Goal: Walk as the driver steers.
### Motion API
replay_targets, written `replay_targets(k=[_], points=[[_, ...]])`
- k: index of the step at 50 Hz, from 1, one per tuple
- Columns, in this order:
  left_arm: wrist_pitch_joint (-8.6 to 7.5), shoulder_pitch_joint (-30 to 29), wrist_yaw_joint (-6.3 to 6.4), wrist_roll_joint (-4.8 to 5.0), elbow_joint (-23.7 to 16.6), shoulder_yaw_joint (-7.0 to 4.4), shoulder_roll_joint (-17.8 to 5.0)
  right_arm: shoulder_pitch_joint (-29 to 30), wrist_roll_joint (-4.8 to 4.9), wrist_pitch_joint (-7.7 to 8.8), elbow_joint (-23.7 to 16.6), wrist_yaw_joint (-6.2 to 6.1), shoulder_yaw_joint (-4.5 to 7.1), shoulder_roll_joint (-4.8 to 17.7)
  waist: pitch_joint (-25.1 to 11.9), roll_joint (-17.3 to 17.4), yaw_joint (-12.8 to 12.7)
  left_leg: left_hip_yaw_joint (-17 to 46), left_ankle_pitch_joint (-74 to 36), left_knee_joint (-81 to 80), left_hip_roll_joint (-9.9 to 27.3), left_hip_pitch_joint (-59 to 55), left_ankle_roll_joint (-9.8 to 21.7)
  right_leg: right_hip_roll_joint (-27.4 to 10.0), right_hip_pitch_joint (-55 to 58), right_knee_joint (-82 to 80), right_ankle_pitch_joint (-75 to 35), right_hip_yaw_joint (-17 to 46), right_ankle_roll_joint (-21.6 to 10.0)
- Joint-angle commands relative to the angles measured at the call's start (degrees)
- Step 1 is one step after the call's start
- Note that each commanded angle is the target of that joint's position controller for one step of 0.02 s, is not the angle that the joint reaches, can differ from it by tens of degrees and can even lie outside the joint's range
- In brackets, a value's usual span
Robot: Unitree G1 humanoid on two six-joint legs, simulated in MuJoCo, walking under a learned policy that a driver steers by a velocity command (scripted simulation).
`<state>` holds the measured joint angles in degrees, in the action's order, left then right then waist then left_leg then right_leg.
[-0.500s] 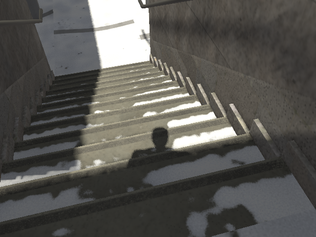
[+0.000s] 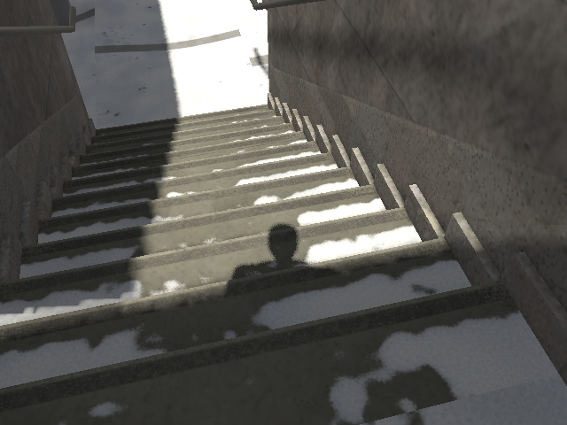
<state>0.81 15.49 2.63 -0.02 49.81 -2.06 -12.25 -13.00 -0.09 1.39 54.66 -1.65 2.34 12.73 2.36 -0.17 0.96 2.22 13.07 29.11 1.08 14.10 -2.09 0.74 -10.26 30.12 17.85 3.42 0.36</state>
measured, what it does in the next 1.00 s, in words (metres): walks ahead: right foot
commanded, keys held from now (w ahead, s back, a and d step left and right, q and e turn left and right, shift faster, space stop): no key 0.18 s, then w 0.36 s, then no key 0.46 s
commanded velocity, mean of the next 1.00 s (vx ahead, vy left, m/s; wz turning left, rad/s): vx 0.17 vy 0.00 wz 0.00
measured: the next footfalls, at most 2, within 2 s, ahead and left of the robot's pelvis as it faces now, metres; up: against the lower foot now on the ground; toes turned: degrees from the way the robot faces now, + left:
right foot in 0.80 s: +0.35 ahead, -0.09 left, +0.00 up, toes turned -1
left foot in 1.12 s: +0.29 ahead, +0.14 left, +0.00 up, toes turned +0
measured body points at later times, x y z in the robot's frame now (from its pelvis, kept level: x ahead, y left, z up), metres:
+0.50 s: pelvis +0.07 +0.04 +0.00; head +0.07 +0.05 +0.45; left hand +0.09 +0.30 -0.15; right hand +0.06 -0.22 -0.14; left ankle +0.03 +0.13 -0.73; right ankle -0.01 -0.11 -0.68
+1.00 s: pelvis +0.22 +0.00 +0.00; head +0.25 -0.01 +0.45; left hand +0.34 +0.24 -0.13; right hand +0.25 -0.26 -0.15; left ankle +0.17 +0.14 -0.69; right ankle +0.31 -0.08 -0.74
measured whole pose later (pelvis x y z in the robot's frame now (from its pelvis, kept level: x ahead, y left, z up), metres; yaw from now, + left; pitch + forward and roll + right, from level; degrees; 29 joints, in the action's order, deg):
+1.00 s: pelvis +0.22 +0.00 +0.00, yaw +1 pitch +0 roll +0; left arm -2.7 7.1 -0.5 -1.2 54.1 -1.1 -11.8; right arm -14.8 0.3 0.1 57.9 -3.0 1.7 13.1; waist 2.9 1.8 0.7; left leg 2.1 28.9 53.2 1.8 20.3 -2.9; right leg 2.7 -20.0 25.1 5.4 -3.1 -4.2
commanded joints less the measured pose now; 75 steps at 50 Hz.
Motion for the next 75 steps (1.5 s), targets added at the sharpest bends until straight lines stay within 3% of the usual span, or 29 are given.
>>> replay_targets(k=[1,9,12,14,16,19,20,21,22,23,25,28,30,33,36,39,40,41,42,43,44,46,50,53,56,57,60,65,75], points=[[-0.62,1.88,0.35,0.08,-1.13,-1.26,-5.61,-0.62,0.1,0.41,-1.11,-0.35,1.25,6.0,-0.03,-0.08,-0.08,0.41,-5.08,-4.26,0.66,-3.04,1.12,-1.66,-4.65,-6.8,-6.04,1.32,-1.13],[-1.0,3.48,0.59,0.23,2.46,-1.01,-5.06,-0.93,0.24,-0.24,1.71,-0.73,1.22,5.28,0.37,0.06,-0.08,0.14,-5.37,-4.63,0.37,-3.41,1.47,-1.36,-4.53,-6.9,-7.03,0.55,-0.79],[-0.81,5.32,0.86,0.96,3.67,-1.58,-6.64,-1.56,1.01,-0.42,2.64,-0.98,1.39,5.22,2.68,-1.56,-0.68,-2.44,20.44,-1.81,-2.55,1.43,3.13,-1.18,-7.26,-8.53,20.79,1.76,-3.69],[-1.8,7.89,0.82,1.61,3.87,-1.94,-8.23,0.75,1.47,1.11,1.3,-0.58,1.13,4.2,6.78,-4.59,-2.11,-2.5,22.41,2.25,-2.32,7.87,4.03,-6.52,-7.78,-13.53,30.08,9.64,-7.42],[-3.11,8.78,0.41,2.02,4.53,-2.98,-11.28,2.06,1.94,3.37,0.49,0.68,0.68,1.86,7.19,-11.93,-2.25,-4.26,9.92,12.17,-2.56,10.69,4.09,-15.21,-4.73,-20.14,29.52,22.23,-12.16],[-3.7,0.98,-0.44,2.4,2.17,-2.38,-9.63,-4.5,2.68,5.0,2.52,2.03,0.86,1.97,7.23,-10.3,3.38,-3.5,9.31,1.48,-0.96,-1.83,7.45,-13.39,-11.35,-18.14,20.61,17.54,-10.31],[-3.68,-0.76,-0.62,2.49,1.52,-2.13,-8.64,-9.17,2.22,5.05,4.93,2.05,1.42,2.96,5.9,-7.68,5.12,-3.64,3.98,-2.83,-2.24,-10.02,6.74,-9.25,-14.26,-12.93,14.13,12.03,-7.95],[-4.03,-2.28,-0.66,2.02,0.6,-1.46,-6.17,-15.25,1.6,5.04,6.91,1.96,2.48,6.26,3.3,0.47,6.89,5.58,5.26,-7.79,3.46,-16.67,7.58,-4.11,-17.85,1.26,5.3,4.31,-4.8],[-5.02,-2.86,-0.63,1.65,-1.84,-1.01,-3.61,-22.2,1.36,5.24,8.08,2.26,4.07,13.51,0.36,17.38,7.69,27.99,11.73,-16.59,15.3,-24.46,14.55,2.83,-28.5,19.31,6.73,-3.91,-1.16],[-6.02,-3.45,-0.72,2.56,-2.38,-1.43,-5.51,-21.43,0.26,5.71,7.79,2.57,2.92,10.99,1.14,15.28,6.65,39.87,14.86,-20.15,21.19,-23.04,18.96,1.65,-34.97,30.97,13.81,0.8,-1.71],[-6.94,-1.47,-1.81,3.02,-0.62,-1.49,-5.5,-13.5,0.18,6.12,4.86,2.43,1.22,6.16,4.54,6.67,2.7,28.01,12.56,-19.35,17.54,-20.53,15.91,-4.01,-38.54,37.14,4.73,1.79,-4.39],[-7.16,-4.75,-2.47,1.45,-0.8,-2.36,-6.07,-12.65,0.06,5.07,4.34,2.28,-0.27,3.63,4.3,5.46,1.95,14.33,-8.02,-20.37,12.5,-18.14,11.82,-6.38,-35.34,29.64,-4.15,-1.34,-4.18],[-6.57,-6.8,-2.74,1.03,-1.41,-1.86,-3.72,-13.27,-0.34,4.07,4.36,1.36,-0.49,4.7,3.55,5.81,1.63,7.27,-26.78,-18.28,10.26,-15.69,11.38,-4.7,-31.51,22.5,-6.84,-4.22,-2.09],[-5.65,-11.9,-2.74,1.09,-3.14,-0.85,-1.65,-12.76,-0.26,2.8,4.15,0.4,-0.24,7.87,2.66,6.53,2.04,1.15,-35.77,-17.11,7.78,-7.79,10.68,-1.68,-20.0,9.3,-13.71,-7.12,-0.44],[-4.56,-12.54,-2.9,1.25,-3.49,-1.13,-4.02,-12.33,0.61,2.65,4.87,0.2,-0.01,8.68,1.22,8.11,0.84,1.44,-38.0,-15.39,9.54,-6.81,10.32,-0.87,-12.92,4.72,-19.29,-5.39,-1.63],[-4.26,-4.05,-2.77,0.14,-0.53,-2.67,-7.67,-9.04,1.01,2.23,4.83,0.1,0.29,8.57,-2.99,6.96,-4.83,0.78,-41.65,-5.66,8.65,-9.5,7.96,0.78,-2.48,-0.75,-21.35,-4.87,-4.95],[-4.35,0.2,-2.66,-0.17,1.11,-3.43,-9.66,-10.26,0.65,1.95,4.89,0.32,0.13,7.71,-5.98,3.58,-6.36,-0.42,-37.8,2.03,5.61,-8.05,6.19,-0.42,4.75,-3.53,-30.87,-4.42,-6.09],[-4.16,4.56,-2.22,-0.75,1.68,-3.92,-13.56,-14.24,-1.19,1.98,4.4,0.39,-0.58,5.59,-12.71,-4.2,-5.22,-2.02,-15.8,15.68,0.64,1.54,3.5,-10.47,19.1,0.21,-51.65,5.81,-9.76],[-3.9,4.63,-2.51,-1.17,1.79,-2.89,-12.79,-22.44,-0.53,1.91,6.06,0.52,-2.3,-0.87,-21.22,-15.27,-2.02,-0.89,24.53,32.94,-4.76,8.68,0.62,-24.27,25.43,-2.94,-57.39,21.67,-19.9],[-3.83,2.15,-3.19,-0.29,1.45,-1.92,-9.37,-21.53,0.52,1.49,6.93,0.68,-1.23,2.65,-20.09,-9.88,-2.16,4.77,26.68,38.96,-3.26,8.11,-0.02,-22.49,17.29,-7.96,-42.14,24.91,-19.9],[-3.93,-3.77,-3.36,0.6,0.63,-1.44,-8.18,-16.16,1.42,0.78,5.32,0.43,-0.59,4.38,-11.25,-7.01,-1.37,2.52,24.47,40.89,-1.46,12.0,-0.37,-20.32,9.17,-10.74,-30.26,19.75,-17.51],[-4.28,-10.79,-3.44,-0.24,-0.03,-0.09,-5.27,-10.87,0.8,-0.88,4.07,-0.95,0.13,4.55,-5.17,-2.9,0.52,2.02,18.03,35.02,1.94,9.37,-0.86,-15.22,-3.38,-14.78,-19.28,11.97,-13.37],[-4.32,-10.81,-2.55,-1.72,2.05,-0.04,-6.11,-10.94,0.09,-2.28,3.63,-2.25,-0.13,2.39,-5.34,-6.37,2.04,0.3,14.23,17.16,1.99,0.15,-1.02,-11.2,-9.96,-16.63,-13.08,6.54,-12.74],[-3.35,-11.43,-2.0,-0.6,2.29,-0.26,-7.65,-10.14,-0.44,-3.14,4.01,-1.9,-0.1,2.6,-5.6,-5.46,2.46,-1.59,2.92,5.72,0.91,-6.4,-0.11,-10.38,-12.52,-17.87,4.24,6.97,-11.39],[-2.72,-8.76,-1.89,0.32,4.63,0.35,-5.91,-8.43,-1.67,-3.39,3.01,-1.44,-0.36,3.33,0.18,-2.72,2.01,0.56,-1.02,-3.76,3.53,-7.77,2.78,-7.32,-17.1,-17.83,16.89,5.62,-5.38],[-2.35,-7.28,-1.57,0.25,4.68,-0.14,-6.64,-7.66,-0.94,-3.11,3.41,-1.47,0.44,7.05,3.21,1.81,-0.57,0.26,6.73,-4.11,2.77,-0.43,4.14,-4.38,-14.22,-17.19,13.74,2.4,-4.09],[-1.89,-5.29,-1.02,-0.4,5.72,0.01,-5.89,-6.11,-0.77,-1.01,4.59,-1.03,0.36,4.59,2.31,5.98,-1.42,0.99,7.49,-8.16,2.51,5.03,3.23,-2.79,-4.15,-10.67,1.96,-0.08,-3.99],[-1.75,-3.72,-1.01,0.1,7.64,0.28,-4.64,-6.26,0.14,0.38,5.21,-0.83,0.19,3.25,-1.8,3.19,-1.64,0.81,-2.33,-6.82,2.28,1.34,3.06,-2.09,-0.34,-6.5,-10.29,-1.96,-4.42],[-0.79,-2.69,-0.63,0.5,10.67,0.4,-4.51,-9.38,0.15,-0.32,6.45,-0.79,0.03,2.6,-1.52,0.36,-1.13,-0.43,-9.23,-5.66,1.27,-0.7,3.12,-2.4,1.49,-4.31,-18.8,-1.83,-3.98]])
